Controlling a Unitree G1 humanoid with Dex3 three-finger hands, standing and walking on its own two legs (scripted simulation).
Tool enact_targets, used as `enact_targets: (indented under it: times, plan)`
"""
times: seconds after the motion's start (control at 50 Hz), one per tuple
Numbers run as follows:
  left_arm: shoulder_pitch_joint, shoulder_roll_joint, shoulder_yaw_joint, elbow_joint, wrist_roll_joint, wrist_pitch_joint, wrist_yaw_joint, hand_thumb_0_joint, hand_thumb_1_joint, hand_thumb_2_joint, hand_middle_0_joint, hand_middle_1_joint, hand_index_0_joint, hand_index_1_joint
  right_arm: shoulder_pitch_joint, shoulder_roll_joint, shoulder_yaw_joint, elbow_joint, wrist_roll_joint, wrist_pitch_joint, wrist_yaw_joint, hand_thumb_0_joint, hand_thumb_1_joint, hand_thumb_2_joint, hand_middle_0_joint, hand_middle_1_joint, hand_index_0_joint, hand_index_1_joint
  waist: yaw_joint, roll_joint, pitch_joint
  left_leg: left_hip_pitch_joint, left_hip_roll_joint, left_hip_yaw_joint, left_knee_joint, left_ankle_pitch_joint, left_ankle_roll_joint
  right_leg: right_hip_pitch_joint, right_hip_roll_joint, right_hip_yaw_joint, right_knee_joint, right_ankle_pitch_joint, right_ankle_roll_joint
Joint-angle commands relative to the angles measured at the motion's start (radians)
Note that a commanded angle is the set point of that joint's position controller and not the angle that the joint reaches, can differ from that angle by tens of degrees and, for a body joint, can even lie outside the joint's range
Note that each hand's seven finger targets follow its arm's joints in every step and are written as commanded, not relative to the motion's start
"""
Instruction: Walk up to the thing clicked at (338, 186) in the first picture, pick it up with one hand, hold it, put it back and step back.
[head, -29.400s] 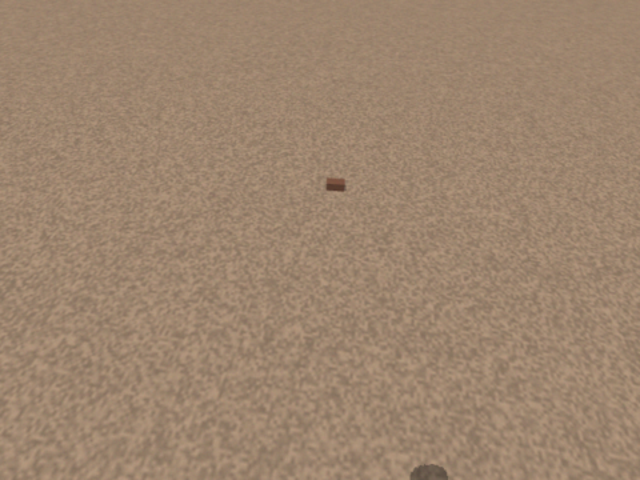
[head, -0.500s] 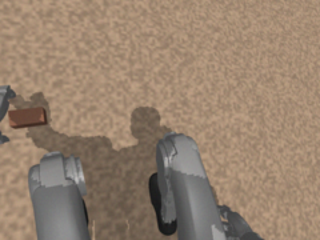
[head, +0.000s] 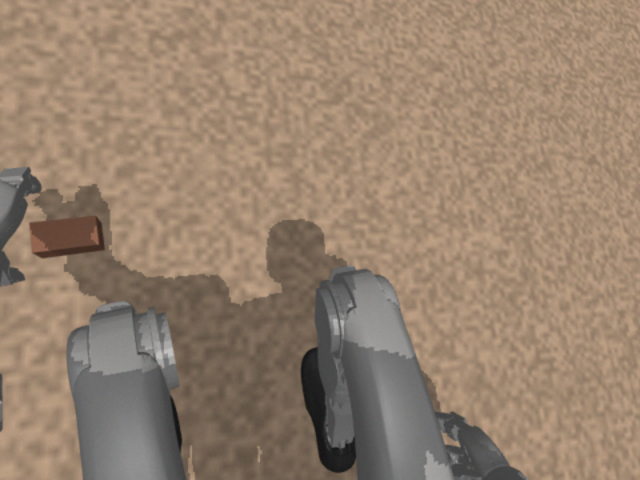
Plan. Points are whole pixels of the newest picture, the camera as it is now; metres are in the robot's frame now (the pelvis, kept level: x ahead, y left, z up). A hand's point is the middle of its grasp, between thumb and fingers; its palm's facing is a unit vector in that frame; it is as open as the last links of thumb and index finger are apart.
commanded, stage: rise first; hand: left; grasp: from above
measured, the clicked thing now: (68, 237) +0.45 +0.27 -0.30
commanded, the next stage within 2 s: approach in 0.54 s
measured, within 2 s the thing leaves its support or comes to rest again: neither
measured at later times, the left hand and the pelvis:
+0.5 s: hand (0, 244) +0.41 +0.30 -0.17, palm faces -0.45 -0.08 -0.89, open 12.0 cm; pelvis +0.00 +0.00 +0.00, yaw +0 degrees
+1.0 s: hand (58, 212) +0.45 +0.24 -0.17, palm faces -0.40 -0.05 -0.91, open 12.0 cm; pelvis +0.00 +0.00 +0.00, yaw +0 degrees
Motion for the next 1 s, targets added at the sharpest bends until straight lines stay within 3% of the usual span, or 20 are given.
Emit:
enact_targets:
  times: [0.0,0.02,0.14,0.16,0.22,0.26,0.42,0.48,0.56,0.62,0.66,0.7,0.74,0.8,0.86,0.88,0.92,0.94,0.96,0.98]
  plan:
    - [-0.276,0.266,0.041,-0.091,-0.006,0.006,0.045,0.0,-0.246,0.779,-0.393,-0.649,-0.366,-0.678,0.177,-0.251,-0.069,-0.019,0.002,-0.003,-0.013,0.0,-0.905,-0.903,0.2,0.3,0.2,0.3,0.0,0.271,-0.608,0.482,-0.014,0.156,-0.246,0.145,0.07,0.28,0.03,-0.122,-0.249,0.206,-0.085]
    - [-0.296,0.243,0.027,-0.093,-0.008,0.006,0.045,0.0,-0.235,0.77,-0.396,-0.654,-0.371,-0.68,0.181,-0.25,-0.068,-0.018,-0.002,-0.006,-0.011,0.0,-0.904,-0.903,0.2,0.3,0.2,0.3,-0.021,0.254,-0.594,0.473,-0.014,0.152,-0.245,0.138,0.071,0.278,0.03,-0.126,-0.25,0.201,-0.083]
    - [-0.279,0.244,0.026,-0.114,-0.016,0.015,0.038,0.0,-0.201,0.738,-0.417,-0.638,-0.397,-0.66,0.168,-0.25,-0.07,-0.021,0.002,-0.012,-0.013,0.0,-0.904,-0.902,0.2,0.3,0.2,0.3,0.009,0.308,-0.64,0.529,-0.014,0.155,-0.266,0.147,0.063,0.27,0.029,-0.13,-0.241,0.199,-0.088]
    - [-0.291,0.239,0.021,-0.101,-0.014,0.017,0.035,0.0,-0.202,0.741,-0.421,-0.629,-0.397,-0.654,0.173,-0.253,-0.07,-0.022,0.001,-0.013,-0.011,0.0,-0.904,-0.903,0.2,0.3,0.2,0.3,-0.015,0.301,-0.623,0.52,-0.014,0.15,-0.258,0.141,0.065,0.263,0.028,-0.133,-0.235,0.198,-0.087]
    - [-0.285,0.257,0.028,-0.126,-0.02,0.019,0.031,0.0,-0.202,0.736,-0.412,-0.645,-0.394,-0.664,0.171,-0.251,-0.07,-0.026,0.007,-0.011,-0.013,0.0,-0.904,-0.902,0.2,0.3,0.2,0.3,0.007,0.301,-0.645,0.507,-0.014,0.157,-0.257,0.145,0.067,0.283,0.029,-0.121,-0.251,0.206,-0.087]
    - [-0.275,0.225,0.009,-0.09,-0.021,0.021,0.025,0.0,-0.192,0.732,-0.427,-0.63,-0.406,-0.651,0.175,-0.247,-0.068,-0.022,0.006,-0.011,-0.011,0.0,-0.903,-0.901,0.2,0.3,0.2,0.3,-0.008,0.271,-0.615,0.482,-0.015,0.156,-0.257,0.129,0.069,0.28,0.031,-0.123,-0.255,0.192,-0.086]
    - [-0.283,0.267,0.033,-0.106,-0.013,-0.006,0.032,0.0,-0.186,0.73,-0.434,-0.617,-0.412,-0.641,0.177,-0.25,-0.056,-0.022,0.002,-0.015,-0.014,0.0,-0.903,-0.901,0.2,0.3,0.2,0.3,-0.001,0.275,-0.623,0.479,-0.018,0.154,-0.248,0.135,0.069,0.297,0.032,-0.123,-0.248,0.193,-0.085]
    - [-0.304,0.265,0.031,-0.088,-0.01,-0.008,0.043,0.0,-0.165,0.711,-0.441,-0.611,-0.423,-0.631,0.174,-0.253,-0.055,-0.023,-0.004,-0.018,-0.01,0.0,-0.9,-0.9,0.2,0.3,0.2,0.3,-0.019,0.266,-0.601,0.475,-0.017,0.149,-0.249,0.12,0.068,0.266,0.032,-0.132,-0.242,0.176,-0.086]
    - [-0.291,0.277,0.047,-0.106,-0.008,-0.005,0.056,0.0,-0.162,0.706,-0.44,-0.613,-0.423,-0.631,0.173,-0.259,-0.061,-0.022,-0.003,-0.022,-0.011,0.0,-0.9,-0.9,0.2,0.3,0.2,0.3,0.0,0.295,-0.637,0.51,-0.016,0.151,-0.25,0.141,0.064,0.267,0.03,-0.132,-0.235,0.195,-0.087]
    - [-0.313,0.229,0.003,-0.087,-0.002,0.001,0.056,0.0,-0.235,0.783,-0.46,-0.547,-0.404,-0.606,0.168,-0.254,-0.061,-0.019,-0.006,-0.025,-0.01,0.0,-0.903,-0.901,0.2,0.3,0.2,0.3,-0.025,0.31,-0.603,0.506,-0.015,0.151,-0.254,0.116,0.063,0.239,0.033,-0.132,-0.243,0.177,-0.088]
    - [-0.296,0.245,0.024,-0.11,-0.008,0.007,0.058,0.0,-0.174,0.707,-0.418,-0.658,-0.41,-0.667,0.183,-0.256,-0.062,-0.017,-0.006,-0.027,-0.008,0.0,-0.901,-0.896,0.2,0.3,0.2,0.3,-0.009,0.318,-0.628,0.503,-0.019,0.153,-0.259,0.126,0.063,0.263,0.028,-0.131,-0.242,0.184,-0.088]
    - [-0.313,0.193,-0.014,-0.133,-0.015,0.011,0.054,0.0,-0.186,0.713,-0.4,-0.682,-0.395,-0.687,0.18,-0.252,-0.072,-0.018,-0.002,-0.03,-0.006,0.0,-0.901,-0.896,0.2,0.3,0.2,0.3,-0.017,0.325,-0.637,0.532,-0.015,0.149,-0.274,0.114,0.059,0.237,0.029,-0.137,-0.242,0.172,-0.091]
    - [-0.373,0.139,-0.053,-0.14,-0.022,0.015,0.052,0.0,-0.185,0.713,-0.392,-0.7,-0.39,-0.702,0.186,-0.253,-0.07,-0.016,0.001,-0.034,-0.005,0.0,-0.9,-0.896,0.2,0.3,0.2,0.3,-0.054,0.326,-0.622,0.525,-0.013,0.146,-0.269,0.114,0.06,0.228,0.029,-0.138,-0.252,0.18,-0.089]
    - [-0.412,0.092,-0.09,-0.12,-0.027,0.027,0.061,0.0,-0.202,0.731,-0.381,-0.71,-0.379,-0.713,0.194,-0.253,-0.073,-0.004,0.007,-0.036,-0.006,0.0,-0.899,-0.895,0.2,0.3,0.2,0.3,-0.062,0.326,-0.63,0.524,-0.011,0.143,-0.271,0.115,0.057,0.218,0.031,-0.14,-0.257,0.182,-0.091]
    - [-0.453,0.059,-0.119,-0.036,-0.014,0.051,0.075,0.0,-0.202,0.737,-0.38,-0.724,-0.38,-0.725,0.215,-0.253,-0.06,0.004,0.002,-0.043,-0.005,0.0,-0.901,-0.896,0.2,0.3,0.2,0.3,-0.099,0.265,-0.592,0.484,-0.011,0.146,-0.242,0.128,0.065,0.242,0.034,-0.135,-0.267,0.214,-0.084]
    - [-0.482,0.095,-0.095,-0.04,-0.006,0.059,0.085,0.0,-0.181,0.721,-0.394,-0.712,-0.396,-0.711,0.223,-0.258,-0.055,0.004,-0.003,-0.047,-0.003,0.0,-0.901,-0.895,0.2,0.3,0.2,0.3,-0.096,0.269,-0.596,0.483,-0.013,0.148,-0.244,0.131,0.066,0.246,0.031,-0.133,-0.267,0.214,-0.082]
    - [-0.446,0.155,-0.043,-0.026,-0.003,0.081,0.111,0.0,-0.195,0.736,-0.406,-0.685,-0.397,-0.695,0.211,-0.26,-0.05,-0.009,0.003,-0.045,-0.004,0.0,-0.904,-0.897,0.2,0.3,0.2,0.3,-0.039,0.344,-0.642,0.525,-0.014,0.152,-0.272,0.154,0.058,0.247,0.026,-0.135,-0.244,0.217,-0.093]
    - [-0.422,0.142,-0.046,0.034,0.009,0.098,0.118,0.0,-0.2,0.74,-0.398,-0.688,-0.389,-0.697,0.201,-0.257,-0.045,-0.013,-0.002,-0.044,-0.001,0.0,-0.902,-0.897,0.2,0.3,0.2,0.3,-0.047,0.329,-0.633,0.521,-0.012,0.154,-0.267,0.157,0.06,0.25,0.032,-0.136,-0.247,0.224,-0.091]
    - [-0.454,0.111,-0.064,0.096,0.016,0.11,0.118,0.0,-0.183,0.73,-0.404,-0.69,-0.398,-0.697,0.207,-0.254,-0.037,-0.009,-0.015,-0.048,0.007,0.0,-0.902,-0.897,0.2,0.3,0.2,0.3,-0.1,0.267,-0.57,0.471,-0.012,0.152,-0.249,0.126,0.068,0.237,0.034,-0.14,-0.249,0.208,-0.085]
    - [-0.472,0.133,-0.053,0.069,0.013,0.115,0.118,0.0,-0.19,0.742,-0.405,-0.689,-0.396,-0.699,0.207,-0.258,-0.033,-0.017,-0.013,-0.046,0.007,0.0,-0.901,-0.896,0.2,0.3,0.2,0.3,-0.09,0.256,-0.582,0.452,-0.015,0.152,-0.256,0.116,0.073,0.256,0.037,-0.133,-0.267,0.199,-0.084]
